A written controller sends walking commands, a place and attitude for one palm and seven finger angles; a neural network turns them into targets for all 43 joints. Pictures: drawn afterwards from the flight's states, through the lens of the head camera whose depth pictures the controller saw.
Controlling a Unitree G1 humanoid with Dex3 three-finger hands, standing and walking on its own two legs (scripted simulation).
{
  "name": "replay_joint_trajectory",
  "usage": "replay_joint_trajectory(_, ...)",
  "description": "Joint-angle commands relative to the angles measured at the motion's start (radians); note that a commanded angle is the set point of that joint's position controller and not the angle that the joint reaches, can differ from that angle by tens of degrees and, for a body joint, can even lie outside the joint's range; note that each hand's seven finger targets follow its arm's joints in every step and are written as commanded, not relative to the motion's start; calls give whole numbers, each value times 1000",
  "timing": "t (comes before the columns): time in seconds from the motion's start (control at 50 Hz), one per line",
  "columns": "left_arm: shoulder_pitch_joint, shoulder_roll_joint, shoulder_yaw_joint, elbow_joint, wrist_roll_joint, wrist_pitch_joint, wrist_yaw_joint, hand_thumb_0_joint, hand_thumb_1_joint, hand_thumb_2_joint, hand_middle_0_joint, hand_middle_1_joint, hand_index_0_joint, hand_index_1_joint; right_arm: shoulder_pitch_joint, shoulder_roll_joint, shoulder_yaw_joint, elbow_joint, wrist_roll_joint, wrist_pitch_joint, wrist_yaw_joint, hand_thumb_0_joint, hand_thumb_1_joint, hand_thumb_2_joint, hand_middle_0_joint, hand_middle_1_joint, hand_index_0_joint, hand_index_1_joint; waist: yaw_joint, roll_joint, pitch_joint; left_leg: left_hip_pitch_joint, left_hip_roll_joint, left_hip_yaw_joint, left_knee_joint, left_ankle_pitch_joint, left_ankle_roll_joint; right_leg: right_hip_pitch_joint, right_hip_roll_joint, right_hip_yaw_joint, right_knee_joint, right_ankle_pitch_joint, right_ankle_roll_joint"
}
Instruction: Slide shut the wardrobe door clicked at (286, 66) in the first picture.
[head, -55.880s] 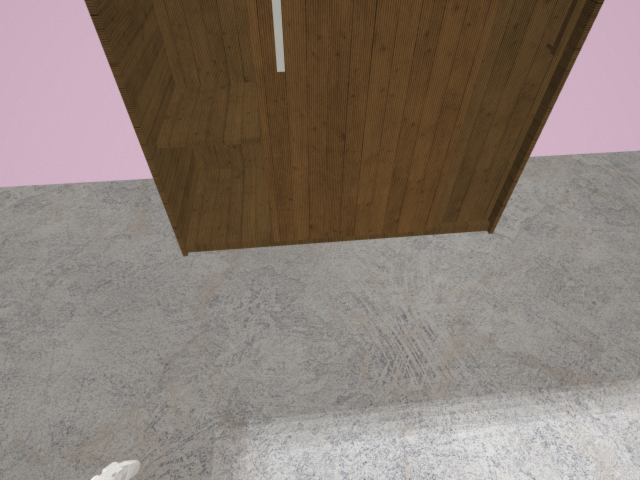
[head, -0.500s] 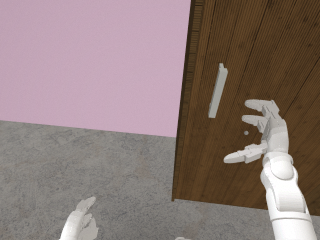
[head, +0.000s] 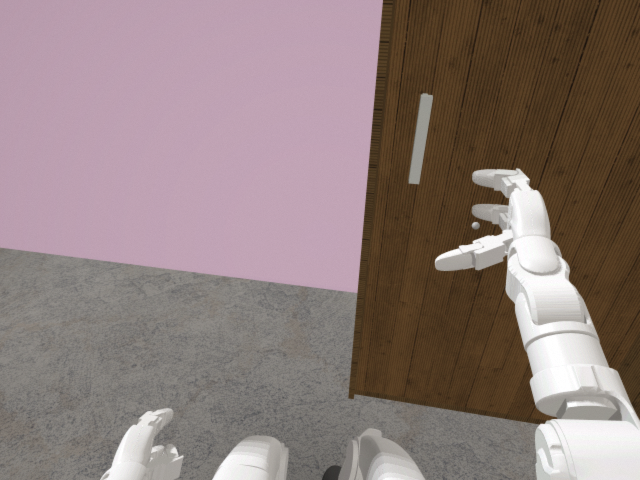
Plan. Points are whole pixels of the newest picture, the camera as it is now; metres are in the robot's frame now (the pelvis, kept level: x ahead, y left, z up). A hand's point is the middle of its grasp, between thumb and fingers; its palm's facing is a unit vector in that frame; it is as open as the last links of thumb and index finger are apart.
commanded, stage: relax the arm and regain balance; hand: right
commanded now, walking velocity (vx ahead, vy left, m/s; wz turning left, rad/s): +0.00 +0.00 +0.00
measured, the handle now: (419, 138) +0.70 -0.11 +0.25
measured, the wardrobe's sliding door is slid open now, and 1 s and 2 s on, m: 0.00 0.00 0.00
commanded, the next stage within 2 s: none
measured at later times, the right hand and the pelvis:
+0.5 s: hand out of the picture -0.51 -0.30 -0.09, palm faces -0.03 +0.88 -0.48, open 16.4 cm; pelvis -0.58 -0.07 +0.04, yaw +9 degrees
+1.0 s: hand out of the picture -1.17 -0.33 -0.02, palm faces +0.06 +0.95 -0.31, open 16.3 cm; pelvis -1.29 -0.10 +0.10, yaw +2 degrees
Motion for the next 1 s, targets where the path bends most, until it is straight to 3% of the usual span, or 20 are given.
replay_joint_trajectory(0.0,-30,125,31,-66,27,-10,-40,0,900,900,-200,-300,-200,-300,467,-39,4,12,-21,-6,68,0,500,-300,150,300,150,300,-19,-225,30,127,-179,103,780,-231,-8,-495,-158,118,-559,-732,-19)
replay_joint_trajectory(0.06,-437,171,15,-172,40,-58,-48,0,900,900,-200,-300,-200,-300,973,-158,-80,44,1,-14,97,0,500,-300,150,300,150,300,-352,-29,182,759,-156,93,865,-35,4,-1241,-287,106,-996,-761,104)
replay_joint_trajectory(0.1,-469,104,36,-155,35,-47,-8,0,900,900,-200,-300,-200,-300,1203,-167,-50,138,16,-19,99,0,500,-300,150,300,150,300,-439,467,187,576,89,-106,23,-225,161,-950,-95,-166,-81,-501,201)
replay_joint_trajectory(0.16,-240,31,64,-232,26,58,44,0,900,900,-200,-300,-200,-300,665,-186,87,-21,-7,-66,62,0,500,-300,150,300,150,300,-45,605,290,-713,259,-465,-1105,-485,104,-498,282,258,1510,-356,187)
replay_joint_trajectory(0.18,-272,151,135,-271,23,73,-23,0,900,900,-200,-300,-200,-300,537,-333,6,-91,-3,-111,35,0,500,-300,150,300,150,300,-38,460,157,-940,348,-868,-1161,832,-364,-270,346,382,2067,-324,182)
replay_joint_trajectory(0.22,322,161,122,-105,43,72,-27,0,900,900,-200,-300,-200,-300,266,-61,2,-206,-64,-128,-25,0,500,-300,150,300,150,300,340,205,69,-996,211,-679,-1308,38,-787,204,156,276,1791,-122,150)
replay_joint_trajectory(0.24,577,228,123,-20,2,32,-45,0,900,900,-200,-300,-200,-300,123,-146,0,-231,-64,-128,-15,0,500,-300,150,300,150,300,481,270,-36,-908,191,-350,-1196,-369,-327,495,99,81,1612,-212,100)
replay_joint_trajectory(0.28,327,171,59,-24,-22,11,-69,0,900,900,-200,-300,-200,-300,462,-218,-9,-15,-76,-121,-2,0,500,-300,150,300,150,300,214,86,-79,-469,275,-233,-859,-99,96,486,-30,-31,581,-660,-30)
replay_joint_trajectory(0.36,168,55,12,41,13,7,-90,0,900,900,-200,-300,-200,-300,642,-8,61,64,-63,-88,-8,0,500,-300,150,300,150,300,-3,-432,285,-476,-154,-206,756,-36,-136,-53,-226,261,-430,-725,-161)
replay_joint_trajectory(0.38,-127,239,67,-68,23,-35,-67,0,900,900,-200,-300,-200,-300,601,-63,38,12,-34,-56,-11,0,500,-300,150,300,150,300,-151,-585,360,-213,-175,-286,1015,72,-188,-621,-364,671,-860,642,-247)
replay_joint_trajectory(0.4,-252,280,70,-168,-8,-52,-65,0,900,900,-200,-300,-200,-300,667,-184,-20,100,1,13,-47,0,500,-300,150,300,150,300,-205,-421,276,36,-210,-424,1519,101,-105,-966,-612,956,-1095,336,-302)
replay_joint_trajectory(0.44,-411,230,29,-184,-22,-73,-80,0,900,900,-200,-300,-200,-300,1012,-207,-93,177,-30,-19,-23,0,500,-300,150,300,150,300,-398,183,39,310,-141,-298,1276,309,-106,-732,-433,552,-788,-763,-70)
replay_joint_trajectory(0.48,-165,191,47,-48,51,-92,-13,0,900,900,-200,-300,-200,-300,1120,-41,-23,253,-54,-73,39,0,500,-300,150,300,150,300,-281,518,53,409,-7,-215,308,14,-58,-362,-241,220,-540,-213,31)
replay_joint_trajectory(0.54,185,101,73,56,62,-54,14,0,900,900,-200,-300,-200,-300,1230,14,48,354,5,-109,125,0,500,-300,150,300,150,300,-118,43,64,167,-27,22,-1005,69,25,377,-5,-64,-70,-177,109)
replay_joint_trajectory(0.62,436,178,93,-128,20,-6,-24,0,900,900,-200,-300,-200,-300,399,-318,-44,-27,-51,-188,57,0,500,-300,150,300,150,300,281,180,-165,-102,325,-572,-968,340,133,289,44,207,1046,-242,73)
replay_joint_trajectory(0.66,229,158,81,-78,44,-52,-48,0,900,900,-200,-300,-200,-300,736,-146,12,92,-51,-190,34,0,500,-300,150,300,150,300,-25,139,36,96,264,-684,-968,-111,124,42,-41,163,489,-259,51)
replay_joint_trajectory(0.78,560,37,60,81,21,-31,-78,0,900,900,-200,-300,-200,-300,774,-13,25,150,-42,-104,27,0,500,-300,150,300,150,300,70,-52,70,129,-173,-87,-163,196,-212,450,-97,-6,-664,-233,-122)
replay_joint_trajectory(0.84,-17,125,30,-136,49,-64,-59,0,900,900,-200,-300,-200,-300,1055,-88,14,91,-49,-92,53,0,500,-300,150,300,150,300,-299,-63,-87,81,-80,-187,551,194,-147,170,-299,149,-592,-24,-163)
replay_joint_trajectory(0.88,-67,124,56,-123,30,-97,-27,0,900,900,-200,-300,-200,-300,793,-181,-12,99,-49,-85,55,0,500,-300,150,300,150,300,-146,-325,234,-14,66,-362,471,251,-133,-114,-398,650,-725,-587,-236)
replay_joint_trajectory(0.98,56,179,84,-35,63,-71,-35,0,900,900,-200,-300,-200,-300,1152,-43,1,239,-22,-103,92,0,500,-300,150,300,150,300,-166,23,36,401,-40,-51,-329,-81,-71,128,-244,221,-729,-426,-55)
